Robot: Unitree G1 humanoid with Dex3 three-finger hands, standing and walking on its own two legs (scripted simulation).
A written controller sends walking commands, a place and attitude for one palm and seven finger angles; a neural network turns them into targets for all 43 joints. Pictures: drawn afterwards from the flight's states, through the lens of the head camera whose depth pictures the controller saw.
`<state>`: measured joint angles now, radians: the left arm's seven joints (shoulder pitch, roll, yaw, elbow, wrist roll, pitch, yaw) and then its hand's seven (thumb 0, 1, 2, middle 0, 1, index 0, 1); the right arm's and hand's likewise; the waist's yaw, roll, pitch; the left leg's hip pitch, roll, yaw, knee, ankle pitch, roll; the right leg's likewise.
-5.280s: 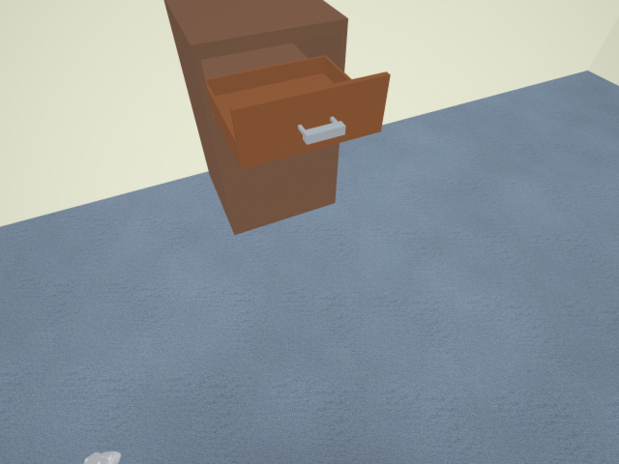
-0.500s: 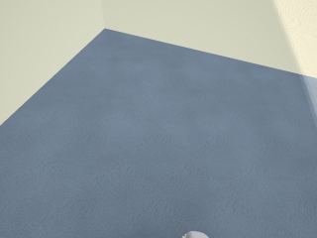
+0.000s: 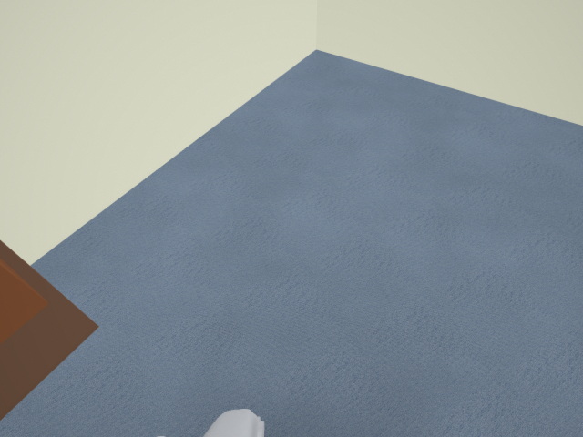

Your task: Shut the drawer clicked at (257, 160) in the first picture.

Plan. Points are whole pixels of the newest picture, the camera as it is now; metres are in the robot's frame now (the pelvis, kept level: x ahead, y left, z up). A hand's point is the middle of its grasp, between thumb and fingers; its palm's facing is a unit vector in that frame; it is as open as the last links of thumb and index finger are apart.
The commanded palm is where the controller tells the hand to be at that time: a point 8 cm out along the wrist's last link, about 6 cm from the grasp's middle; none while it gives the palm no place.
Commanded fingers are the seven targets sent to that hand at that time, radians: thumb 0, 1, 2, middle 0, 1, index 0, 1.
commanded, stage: turn to face it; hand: left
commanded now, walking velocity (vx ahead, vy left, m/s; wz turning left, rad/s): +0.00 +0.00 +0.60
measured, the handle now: out of the picture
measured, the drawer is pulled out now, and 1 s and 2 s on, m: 0.30 0.30 0.30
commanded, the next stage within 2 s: take the last steps up to it in 1.62 s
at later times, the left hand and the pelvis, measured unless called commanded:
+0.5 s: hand out of the picture +0.00 +0.29 -0.17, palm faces +0.32 -0.91 -0.27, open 7.4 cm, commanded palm none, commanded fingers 0.00 0.90 0.90 -0.20 -0.30 -0.20 -0.30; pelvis -0.02 +0.05 +0.00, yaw +16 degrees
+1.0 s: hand out of the picture -0.08 +0.22 -0.15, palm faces +0.57 -0.78 -0.27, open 7.4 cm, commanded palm none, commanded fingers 0.00 0.90 0.90 -0.20 -0.30 -0.20 -0.30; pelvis -0.03 +0.01 +0.00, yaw +36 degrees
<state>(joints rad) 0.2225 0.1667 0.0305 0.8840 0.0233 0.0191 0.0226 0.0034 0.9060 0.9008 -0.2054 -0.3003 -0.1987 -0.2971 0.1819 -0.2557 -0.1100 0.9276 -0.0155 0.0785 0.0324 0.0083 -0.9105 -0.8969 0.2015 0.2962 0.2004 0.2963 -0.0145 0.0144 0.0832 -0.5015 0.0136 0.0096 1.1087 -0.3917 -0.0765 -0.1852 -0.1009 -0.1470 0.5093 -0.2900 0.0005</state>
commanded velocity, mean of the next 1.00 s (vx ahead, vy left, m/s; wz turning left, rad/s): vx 0.00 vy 0.00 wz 0.60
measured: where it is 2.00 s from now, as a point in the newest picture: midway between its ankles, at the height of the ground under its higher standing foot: outside the picture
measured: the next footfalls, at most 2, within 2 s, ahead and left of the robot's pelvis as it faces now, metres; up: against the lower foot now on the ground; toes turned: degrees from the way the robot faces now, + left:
left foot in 0.20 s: +0.01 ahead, +0.15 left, +0.00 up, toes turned +13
right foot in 0.70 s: +0.06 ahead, -0.07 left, +0.00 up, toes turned +23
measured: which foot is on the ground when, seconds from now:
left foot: up 0.00-0.18, down 0.20-0.70, up 0.72-1.00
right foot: down 0.00-0.20, up 0.22-0.68, down 0.70-1.00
